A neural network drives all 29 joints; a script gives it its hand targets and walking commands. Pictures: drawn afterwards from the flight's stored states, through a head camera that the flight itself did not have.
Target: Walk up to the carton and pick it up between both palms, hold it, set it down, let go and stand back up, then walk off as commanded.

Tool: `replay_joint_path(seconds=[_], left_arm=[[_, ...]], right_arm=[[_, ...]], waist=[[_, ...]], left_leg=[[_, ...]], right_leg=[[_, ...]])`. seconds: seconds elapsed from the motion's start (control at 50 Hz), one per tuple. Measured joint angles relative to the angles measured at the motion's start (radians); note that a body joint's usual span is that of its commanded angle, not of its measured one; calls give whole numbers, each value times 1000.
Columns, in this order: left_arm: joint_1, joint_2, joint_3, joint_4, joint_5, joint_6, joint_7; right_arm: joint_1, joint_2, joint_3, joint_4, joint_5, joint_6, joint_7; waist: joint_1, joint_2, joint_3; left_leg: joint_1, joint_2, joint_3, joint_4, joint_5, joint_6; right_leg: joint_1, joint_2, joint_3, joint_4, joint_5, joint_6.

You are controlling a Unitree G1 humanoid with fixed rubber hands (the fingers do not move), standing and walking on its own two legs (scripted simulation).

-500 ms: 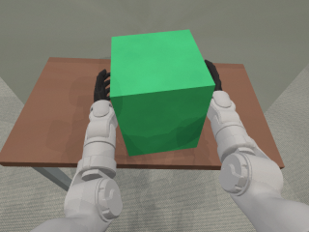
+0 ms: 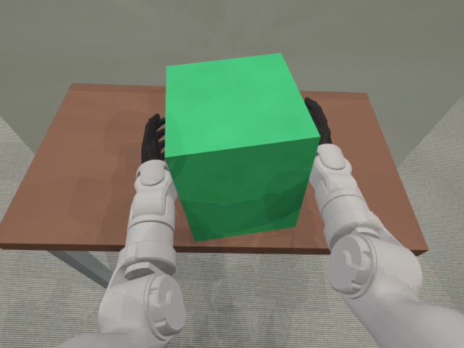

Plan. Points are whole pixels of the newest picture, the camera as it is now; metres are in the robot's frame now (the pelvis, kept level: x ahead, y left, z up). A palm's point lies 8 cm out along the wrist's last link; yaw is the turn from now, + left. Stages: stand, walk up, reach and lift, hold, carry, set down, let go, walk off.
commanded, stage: set down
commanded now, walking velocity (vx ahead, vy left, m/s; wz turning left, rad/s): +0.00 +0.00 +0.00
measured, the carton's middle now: (235, 152) +0.42 +0.05 +0.06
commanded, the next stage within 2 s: none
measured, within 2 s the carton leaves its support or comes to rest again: rests again in 1.40 s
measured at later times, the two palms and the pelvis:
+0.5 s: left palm (155, 163) +0.38 +0.19 +0.05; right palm (316, 148) +0.44 -0.09 +0.07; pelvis +0.00 +0.00 +0.00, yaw +0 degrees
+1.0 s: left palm (156, 164) +0.38 +0.19 +0.05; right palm (317, 152) +0.44 -0.10 +0.07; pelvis +0.00 +0.00 +0.00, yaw +0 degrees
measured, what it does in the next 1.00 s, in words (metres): stands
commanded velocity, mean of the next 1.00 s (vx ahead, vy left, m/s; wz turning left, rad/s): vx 0.00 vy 0.00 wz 0.00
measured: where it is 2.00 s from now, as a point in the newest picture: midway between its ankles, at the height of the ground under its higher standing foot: outside the picture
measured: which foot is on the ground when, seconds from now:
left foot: down 0.00-1.00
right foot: down 0.00-1.00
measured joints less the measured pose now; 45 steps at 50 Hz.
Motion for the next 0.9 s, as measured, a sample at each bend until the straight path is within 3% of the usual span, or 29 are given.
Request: replay_joint_path(seconds=[0.9], left_arm=[[20, -13, 24, 5, 7, -63, -24]], right_arm=[[52, 21, -8, -32, -28, -50, 7]], waist=[[0, 0, 15]], left_leg=[[0, 2, 10, -4, -2, 0]], right_leg=[[-2, 0, 0, 0, -3, 0]])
